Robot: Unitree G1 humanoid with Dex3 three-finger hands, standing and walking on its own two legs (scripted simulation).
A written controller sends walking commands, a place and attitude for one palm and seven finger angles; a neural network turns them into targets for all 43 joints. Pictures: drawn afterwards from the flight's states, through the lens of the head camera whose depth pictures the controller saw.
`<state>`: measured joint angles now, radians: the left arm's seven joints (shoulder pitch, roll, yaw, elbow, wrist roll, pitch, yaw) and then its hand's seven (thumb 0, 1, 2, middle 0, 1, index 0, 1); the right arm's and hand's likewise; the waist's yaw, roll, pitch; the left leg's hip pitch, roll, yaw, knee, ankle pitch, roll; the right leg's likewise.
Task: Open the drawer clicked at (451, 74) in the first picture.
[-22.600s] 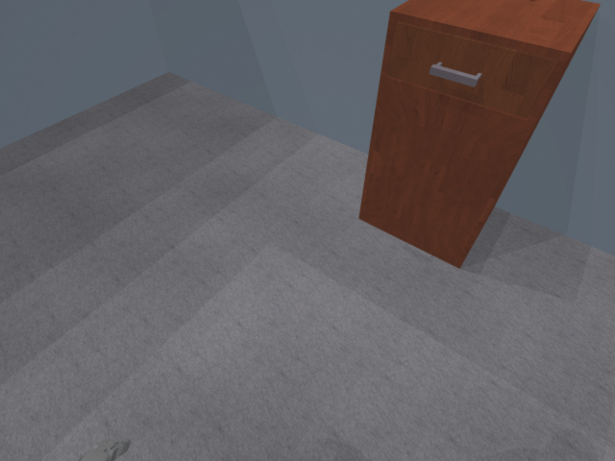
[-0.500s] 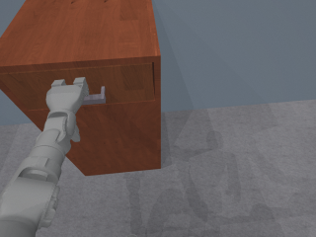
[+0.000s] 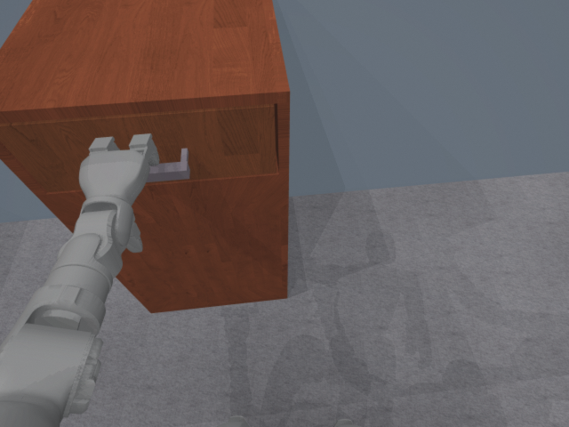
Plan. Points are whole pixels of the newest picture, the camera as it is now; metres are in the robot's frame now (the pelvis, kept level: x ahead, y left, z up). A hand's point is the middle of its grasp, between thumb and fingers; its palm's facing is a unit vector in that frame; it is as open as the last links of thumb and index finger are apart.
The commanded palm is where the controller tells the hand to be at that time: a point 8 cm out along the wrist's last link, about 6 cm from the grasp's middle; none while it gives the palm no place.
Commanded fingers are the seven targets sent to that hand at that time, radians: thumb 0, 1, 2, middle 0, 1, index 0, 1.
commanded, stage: lift the fingers back up to retry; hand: left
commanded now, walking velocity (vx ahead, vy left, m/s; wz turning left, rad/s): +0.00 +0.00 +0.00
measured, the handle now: (149, 164) +0.52 +0.24 +0.03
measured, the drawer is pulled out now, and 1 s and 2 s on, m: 0.00 0.00 0.00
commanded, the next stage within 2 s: re-aim the fingers above the handle in 0.74 s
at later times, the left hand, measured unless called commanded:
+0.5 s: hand (111, 179) +0.44 +0.26 +0.09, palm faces +0.05 -0.02 -1.00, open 13.8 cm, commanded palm +0.41 +0.25 +0.15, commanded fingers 0.00 -0.50 0.30 -0.30 -1.20 -0.30 -1.20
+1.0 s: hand (123, 180) +0.43 +0.24 +0.09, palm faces +0.01 -0.02 -1.00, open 13.8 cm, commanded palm +0.42 +0.25 +0.15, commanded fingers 0.00 -0.50 0.30 -0.30 -1.20 -0.30 -1.20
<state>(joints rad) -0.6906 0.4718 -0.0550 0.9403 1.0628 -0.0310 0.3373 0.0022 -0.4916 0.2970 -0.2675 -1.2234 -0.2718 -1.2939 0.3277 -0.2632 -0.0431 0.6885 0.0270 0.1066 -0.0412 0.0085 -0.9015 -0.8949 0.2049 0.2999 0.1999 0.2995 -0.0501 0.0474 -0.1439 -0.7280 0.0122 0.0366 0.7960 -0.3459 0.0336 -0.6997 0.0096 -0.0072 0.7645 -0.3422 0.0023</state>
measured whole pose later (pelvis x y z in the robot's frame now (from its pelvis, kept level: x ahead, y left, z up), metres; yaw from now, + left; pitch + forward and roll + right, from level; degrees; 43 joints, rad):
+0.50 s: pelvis +0.03 +0.01 +0.02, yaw +0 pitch +11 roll -1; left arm -0.54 0.46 -0.05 0.70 1.01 0.02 0.25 0.00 -0.49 0.30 -0.32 -1.20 -0.32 -1.21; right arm 0.29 -0.26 -0.06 0.70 0.03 0.10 -0.04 0.01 -0.90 -0.89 0.20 0.30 0.20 0.30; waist -0.02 0.07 -0.12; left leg -0.54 0.00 0.04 0.68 -0.34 0.04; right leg -0.50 0.00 -0.01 0.64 -0.34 0.01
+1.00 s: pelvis +0.03 -0.02 +0.02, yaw +2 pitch +10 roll +0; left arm -0.54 0.46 -0.08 0.64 1.01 -0.04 0.18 0.00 -0.49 0.30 -0.32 -1.20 -0.32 -1.20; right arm 0.23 -0.26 -0.06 0.69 0.03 0.10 -0.05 0.01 -0.90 -0.90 0.20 0.30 0.20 0.30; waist 0.01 0.07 -0.09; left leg -0.49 0.00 0.00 0.64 -0.33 0.01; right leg -0.46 0.00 -0.04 0.63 -0.34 -0.02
